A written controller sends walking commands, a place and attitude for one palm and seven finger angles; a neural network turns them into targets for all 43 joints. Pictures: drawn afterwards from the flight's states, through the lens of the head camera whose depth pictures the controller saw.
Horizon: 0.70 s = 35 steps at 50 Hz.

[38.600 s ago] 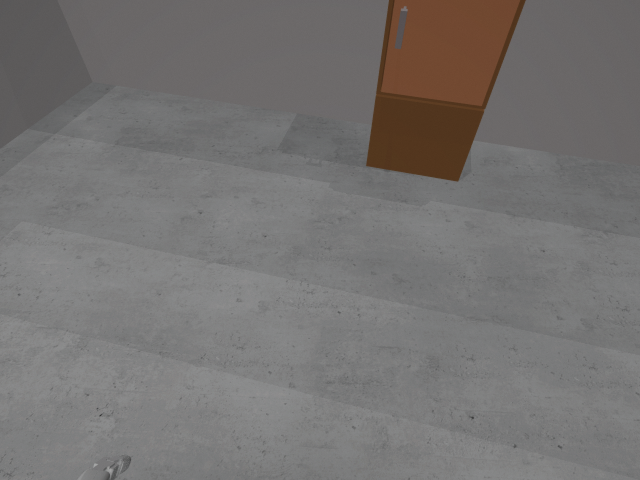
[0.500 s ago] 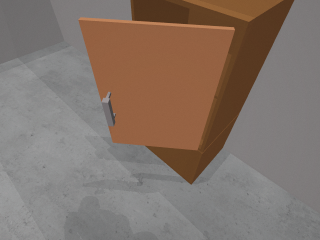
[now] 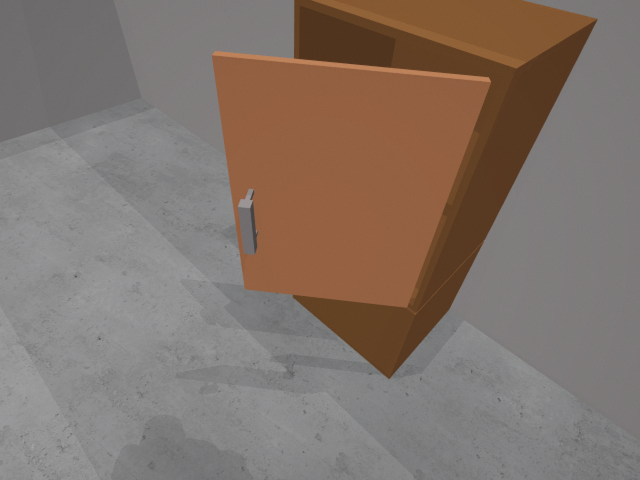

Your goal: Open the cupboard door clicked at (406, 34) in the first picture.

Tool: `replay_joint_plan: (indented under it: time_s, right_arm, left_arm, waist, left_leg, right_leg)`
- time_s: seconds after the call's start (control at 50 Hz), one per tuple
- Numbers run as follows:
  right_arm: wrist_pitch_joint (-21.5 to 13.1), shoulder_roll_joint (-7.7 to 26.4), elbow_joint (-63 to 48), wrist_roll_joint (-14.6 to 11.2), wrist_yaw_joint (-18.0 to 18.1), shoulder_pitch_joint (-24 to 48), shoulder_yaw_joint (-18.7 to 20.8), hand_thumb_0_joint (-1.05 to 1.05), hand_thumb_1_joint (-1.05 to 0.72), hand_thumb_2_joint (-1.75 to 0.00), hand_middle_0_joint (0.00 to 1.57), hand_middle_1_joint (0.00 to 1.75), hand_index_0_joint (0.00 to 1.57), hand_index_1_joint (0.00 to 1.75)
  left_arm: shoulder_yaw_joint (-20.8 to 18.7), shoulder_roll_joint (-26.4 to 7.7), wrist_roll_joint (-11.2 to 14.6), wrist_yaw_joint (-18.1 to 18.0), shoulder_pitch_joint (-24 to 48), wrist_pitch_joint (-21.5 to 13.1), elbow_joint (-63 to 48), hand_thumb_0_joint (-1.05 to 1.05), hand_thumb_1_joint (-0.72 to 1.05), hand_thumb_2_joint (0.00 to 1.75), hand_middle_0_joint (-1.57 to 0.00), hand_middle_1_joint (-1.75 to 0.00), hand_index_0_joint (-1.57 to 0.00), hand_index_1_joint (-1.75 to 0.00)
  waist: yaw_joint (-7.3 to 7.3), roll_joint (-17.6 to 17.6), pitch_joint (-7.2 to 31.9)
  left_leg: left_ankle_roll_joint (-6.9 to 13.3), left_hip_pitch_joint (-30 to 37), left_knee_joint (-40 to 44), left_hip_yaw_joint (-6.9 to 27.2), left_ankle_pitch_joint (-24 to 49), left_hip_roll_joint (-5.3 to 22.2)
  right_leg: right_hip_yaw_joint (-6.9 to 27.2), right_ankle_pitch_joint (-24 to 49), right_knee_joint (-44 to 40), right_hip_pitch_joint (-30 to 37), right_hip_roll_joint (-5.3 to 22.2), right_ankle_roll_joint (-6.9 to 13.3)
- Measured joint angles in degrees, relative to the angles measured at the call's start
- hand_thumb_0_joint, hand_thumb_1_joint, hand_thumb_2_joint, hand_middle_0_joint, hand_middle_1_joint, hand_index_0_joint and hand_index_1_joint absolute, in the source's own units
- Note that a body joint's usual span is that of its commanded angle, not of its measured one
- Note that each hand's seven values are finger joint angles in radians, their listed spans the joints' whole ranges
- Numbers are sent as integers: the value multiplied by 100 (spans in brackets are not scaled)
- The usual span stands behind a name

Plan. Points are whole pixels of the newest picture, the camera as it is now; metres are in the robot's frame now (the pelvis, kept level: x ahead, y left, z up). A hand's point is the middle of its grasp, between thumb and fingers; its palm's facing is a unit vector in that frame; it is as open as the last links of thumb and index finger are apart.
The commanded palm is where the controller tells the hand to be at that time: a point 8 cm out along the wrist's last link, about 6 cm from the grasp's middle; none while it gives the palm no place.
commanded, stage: shuffle to correct the standing spot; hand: left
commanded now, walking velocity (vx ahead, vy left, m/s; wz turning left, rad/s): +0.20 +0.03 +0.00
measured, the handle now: (250, 221) +0.61 +0.18 -0.08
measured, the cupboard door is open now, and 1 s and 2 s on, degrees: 38 38 38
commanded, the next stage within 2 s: come to a stop and stand still in 0.26 s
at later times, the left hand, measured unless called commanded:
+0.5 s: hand out of the picture +0.00 +0.17 -0.19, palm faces +0.03 -0.99 -0.14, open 7.4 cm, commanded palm none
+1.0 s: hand out of the picture +0.03 +0.20 -0.18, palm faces +0.01 -0.97 -0.24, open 7.4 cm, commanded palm none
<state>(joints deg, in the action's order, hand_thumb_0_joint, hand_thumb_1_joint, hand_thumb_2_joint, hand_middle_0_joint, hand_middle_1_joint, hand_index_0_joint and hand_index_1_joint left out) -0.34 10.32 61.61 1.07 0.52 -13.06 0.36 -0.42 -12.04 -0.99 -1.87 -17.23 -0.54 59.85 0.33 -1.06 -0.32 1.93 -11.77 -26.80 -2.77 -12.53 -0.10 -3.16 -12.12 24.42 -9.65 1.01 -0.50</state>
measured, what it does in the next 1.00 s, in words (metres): stands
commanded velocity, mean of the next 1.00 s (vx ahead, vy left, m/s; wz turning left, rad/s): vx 0.02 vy -0.01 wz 0.00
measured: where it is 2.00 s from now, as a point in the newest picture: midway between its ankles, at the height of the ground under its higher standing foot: outside the picture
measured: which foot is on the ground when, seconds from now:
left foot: down 0.00-1.00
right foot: down 0.00-1.00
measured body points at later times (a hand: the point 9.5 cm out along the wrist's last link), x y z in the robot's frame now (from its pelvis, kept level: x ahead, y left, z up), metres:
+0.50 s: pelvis +0.05 +0.02 -0.01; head +0.04 +0.03 +0.44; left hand +0.00 +0.23 -0.17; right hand +0.01 -0.19 -0.17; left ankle +0.02 +0.09 -0.74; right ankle +0.01 -0.13 -0.74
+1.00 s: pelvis -0.02 +0.02 -0.01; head -0.03 +0.02 +0.44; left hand +0.03 +0.26 -0.16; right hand +0.04 -0.22 -0.16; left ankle +0.02 +0.09 -0.74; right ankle +0.01 -0.12 -0.74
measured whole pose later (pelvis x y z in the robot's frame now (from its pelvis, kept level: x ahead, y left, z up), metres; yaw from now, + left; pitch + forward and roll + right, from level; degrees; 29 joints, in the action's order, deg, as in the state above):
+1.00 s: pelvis -0.02 +0.02 -0.01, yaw +0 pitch -4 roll -1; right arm 0.4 10.3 56.4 1.0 0.7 -14.2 0.9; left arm -0.2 -10.7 -1.4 -2.4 -15.4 0.5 56.9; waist -0.5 0.6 -1.7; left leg 3.5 -14.8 -32.2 -4.0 -14.2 -1.4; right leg -2.0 -14.5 31.4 -13.6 2.6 -1.2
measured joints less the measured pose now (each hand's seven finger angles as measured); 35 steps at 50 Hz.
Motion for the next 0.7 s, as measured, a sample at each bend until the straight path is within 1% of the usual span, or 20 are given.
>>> replay_joint_plan:
  time_s: [0.04,0.12,0.16,0.24,0.3,0.36,0.38,0.48,0.5,0.56,0.62,0.66,0.7]
  right_arm:
    - [37,-9,34,15,-12,-101,0,1,-91,-90,20,30,20,30]
    - [129,-39,106,38,-42,-384,17,1,-91,-90,20,30,20,30]
    - [150,-64,132,34,-46,-507,27,1,-91,-90,20,30,20,30]
    - [131,-125,173,12,-29,-679,61,1,-91,-90,20,30,20,30]
    - [95,-169,217,-5,-11,-769,87,1,-91,-90,20,30,20,30]
    - [39,-216,249,-21,11,-829,97,1,-91,-90,20,30,20,30]
    - [18,-232,256,-24,18,-838,98,1,-91,-90,20,30,20,30]
    - [-61,-328,269,-61,87,-753,57,1,-91,-90,20,30,20,30]
    - [-74,-351,269,-67,108,-699,44,1,-91,-90,20,30,20,30]
    - [-98,-413,257,-85,181,-502,22,1,-91,-90,20,30,20,30]
    - [-46,-353,264,-81,253,-361,58,2,-93,-90,20,30,20,30]
    - [-29,-310,214,-88,252,-276,95,3,-94,-90,20,30,20,30]
    - [-15,-281,143,-87,238,-197,130,2,-93,-90,20,30,20,30]
  left_arm:
    - [-4,21,-21,0,-64,38,24,1,91,89,-20,-30,-20,-29]
    - [-30,113,-70,37,-274,116,59,1,91,89,-20,-30,-20,-29]
    - [-48,165,-77,58,-386,118,69,1,91,89,-20,-30,-20,-29]
    - [-80,269,-75,96,-568,116,124,1,91,89,-20,-30,-20,-29]
    - [-89,345,-74,111,-688,104,183,1,91,89,-20,-30,-19,-29]
    - [-93,412,-69,112,-778,68,232,1,91,89,-20,-30,-19,-29]
    - [-93,433,-65,107,-795,51,246,1,91,89,-20,-30,-19,-29]
    - [-65,543,-31,24,-753,-15,284,1,91,89,-20,-30,-19,-29]
    - [-51,565,-21,-2,-714,-23,290,1,91,89,-20,-30,-19,-29]
    - [-4,627,13,-66,-535,-19,290,1,91,89,-20,-30,-19,-29]
    - [18,681,27,-106,-324,-2,186,1,91,89,-20,-30,-20,-29]
    - [15,637,-22,-167,-213,53,137,2,92,89,-20,-30,-20,-29]
    - [-30,546,-6,-168,-150,70,68,3,93,89,-20,-30,-20,-29]
  waist:
    - [-8,-3,31]
    - [-14,23,128]
    - [-15,29,128]
    - [-38,21,42]
    - [-41,10,2]
    - [-36,1,-12]
    - [-34,3,-16]
    - [-29,28,-37]
    - [-36,27,-54]
    - [-69,31,-121]
    - [-73,59,-184]
    - [-65,48,-243]
    - [-70,5,-293]
  left_leg:
    - [36,-24,-21,-22,-10,-39]
    - [113,-83,-134,-49,-230,-94]
    - [158,-108,-183,-67,-285,-117]
    - [245,-129,-274,-123,-225,-156]
    - [274,-95,-358,-175,-357,-181]
    - [270,-28,-422,-228,-487,-190]
    - [263,-5,-450,-241,-533,-185]
    - [199,104,-480,-272,-689,-134]
    - [183,123,-469,-273,-697,-125]
    - [143,195,-346,-259,-648,-110]
    - [128,222,-204,-230,-538,-111]
    - [124,203,-163,-242,-482,-107]
    - [120,148,-172,-263,-448,-113]
  right_leg:
    - [21,-53,58,-41,40,-25]
    - [59,-564,279,-133,89,-25]
    - [91,-705,358,-169,104,-7]
    - [156,-796,552,-240,137,63]
    - [207,-762,640,-238,162,123]
    - [239,-559,638,-181,186,152]
    - [249,-541,655,-163,187,125]
    - [287,-664,629,-46,156,-178]
    - [289,-669,614,-29,146,-196]
    - [273,-622,502,41,126,-175]
    - [244,-499,437,37,121,-149]
    - [254,-448,455,-16,116,-132]
    - [273,-458,461,-70,124,-127]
